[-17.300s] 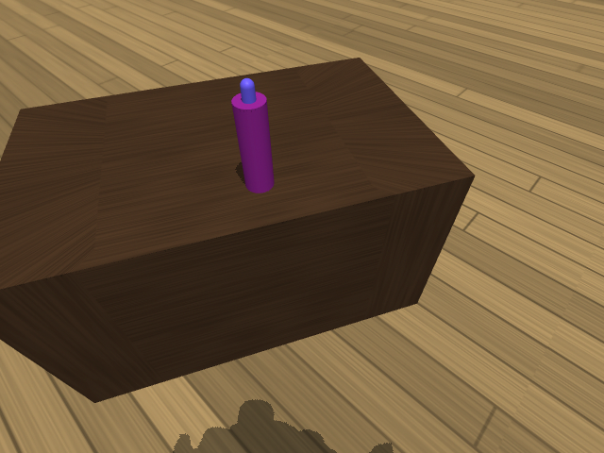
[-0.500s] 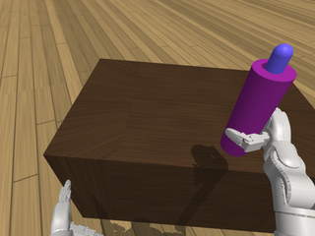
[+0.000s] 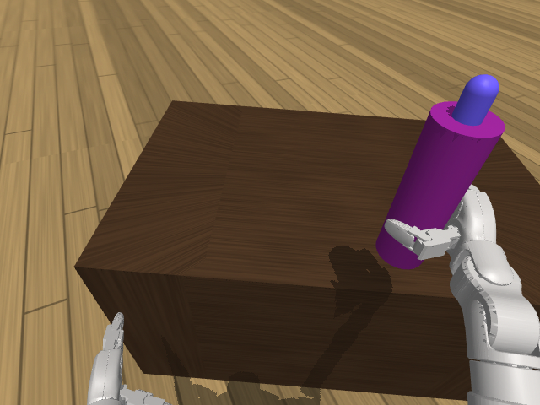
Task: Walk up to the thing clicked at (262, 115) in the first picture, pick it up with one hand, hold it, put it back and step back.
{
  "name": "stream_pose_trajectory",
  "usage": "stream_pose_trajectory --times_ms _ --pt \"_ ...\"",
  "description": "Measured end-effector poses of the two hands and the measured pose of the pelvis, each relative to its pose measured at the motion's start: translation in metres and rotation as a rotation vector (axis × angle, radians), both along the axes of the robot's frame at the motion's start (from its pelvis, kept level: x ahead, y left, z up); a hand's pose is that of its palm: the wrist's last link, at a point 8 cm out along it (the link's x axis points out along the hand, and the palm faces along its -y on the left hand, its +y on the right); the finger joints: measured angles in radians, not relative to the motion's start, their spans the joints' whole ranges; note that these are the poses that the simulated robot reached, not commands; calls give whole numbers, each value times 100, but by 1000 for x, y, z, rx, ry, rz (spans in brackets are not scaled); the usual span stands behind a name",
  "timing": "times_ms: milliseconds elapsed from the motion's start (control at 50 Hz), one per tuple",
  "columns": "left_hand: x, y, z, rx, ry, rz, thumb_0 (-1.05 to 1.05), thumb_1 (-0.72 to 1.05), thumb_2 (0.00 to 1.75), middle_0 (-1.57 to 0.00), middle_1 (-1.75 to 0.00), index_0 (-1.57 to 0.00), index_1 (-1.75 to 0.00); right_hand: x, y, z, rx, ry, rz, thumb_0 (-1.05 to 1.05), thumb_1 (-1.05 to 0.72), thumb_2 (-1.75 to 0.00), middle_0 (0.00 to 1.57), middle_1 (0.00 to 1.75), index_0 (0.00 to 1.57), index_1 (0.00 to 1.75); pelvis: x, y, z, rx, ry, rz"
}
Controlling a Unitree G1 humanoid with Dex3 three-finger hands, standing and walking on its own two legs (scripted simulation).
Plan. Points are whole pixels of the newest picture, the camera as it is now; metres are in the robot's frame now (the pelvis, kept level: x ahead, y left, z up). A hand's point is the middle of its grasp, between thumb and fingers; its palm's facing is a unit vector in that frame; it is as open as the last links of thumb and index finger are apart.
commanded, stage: hold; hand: right
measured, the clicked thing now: (433, 183) +0.33 -0.16 +0.22
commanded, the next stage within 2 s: crouch in 0.76 s
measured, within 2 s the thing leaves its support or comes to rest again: neither
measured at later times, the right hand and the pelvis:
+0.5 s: hand (427, 214) +0.31 -0.17 +0.18, palm faces +0.17 +0.98 -0.04, open 10.1 cm; pelvis -0.01 +0.00 +0.00, yaw +0 degrees
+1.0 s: hand (421, 213) +0.32 -0.17 +0.17, palm faces +0.16 +0.99 -0.04, open 10.1 cm; pelvis -0.01 +0.00 +0.00, yaw +0 degrees
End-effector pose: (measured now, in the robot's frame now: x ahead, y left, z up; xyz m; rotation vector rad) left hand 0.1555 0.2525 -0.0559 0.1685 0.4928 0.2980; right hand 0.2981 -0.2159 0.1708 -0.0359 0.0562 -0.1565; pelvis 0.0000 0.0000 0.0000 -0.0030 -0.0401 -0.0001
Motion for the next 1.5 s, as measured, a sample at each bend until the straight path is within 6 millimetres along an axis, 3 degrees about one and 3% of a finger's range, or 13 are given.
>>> stream_pose_trajectory --times_ms 140,600,780,980,1160,1340,1500 --pt "-1 1 0 6 -1 -3 -1 -55 6 -6 -6 -6 -6 -7 3 -4 -1 -6 -5 0 44 -112 67 107 72 110 0 2 0 2 -1 -1" --pt "-8 -1 -5 -3 -1 -3 -1 -54 5 -6 -6 -6 -5 -12 -2 15 -18 -55 -10 0 44 -112 67 107 72 110 -10 1 -1 2 -15 -4" --pt "-9 2 1 10 -28 1 -1 -54 5 -6 -6 -6 -5 -8 1 9 3 -31 9 0 44 -112 68 107 72 110 -11 2 -1 1 -13 -1" --pt "-12 1 -6 10 9 4 -1 -54 5 -6 -6 -6 -5 -6 -1 7 -1 -31 -4 0 45 -113 68 107 72 110 -9 1 -2 3 -7 -2" --pt "-9 5 1 32 -25 4 -1 -53 4 -6 -6 -6 -4 15 -5 -16 12 40 -13 0 45 -113 68 106 72 110 -11 2 -3 -1 11 -2" --pt "-24 20 4 87 13 34 -1 -53 5 -6 -6 -6 -4 45 -17 -60 25 97 -38 0 45 -113 68 106 73 109 -16 3 -7 1 55 11" --pt "-29 11 -1 93 49 24 -1 -54 5 -6 -5 -6 -4 64 -22 -91 34 101 -36 0 44 -112 68 106 73 109 -12 0 -12 5 104 22"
